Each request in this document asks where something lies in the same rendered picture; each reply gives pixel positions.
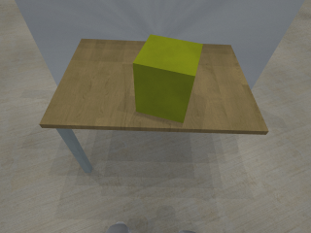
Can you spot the carton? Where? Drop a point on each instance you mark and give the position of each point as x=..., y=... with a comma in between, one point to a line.
x=163, y=72

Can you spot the table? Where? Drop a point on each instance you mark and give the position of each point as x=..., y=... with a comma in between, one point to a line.
x=97, y=92

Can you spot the robot left thigh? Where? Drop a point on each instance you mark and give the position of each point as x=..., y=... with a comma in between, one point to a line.
x=119, y=228

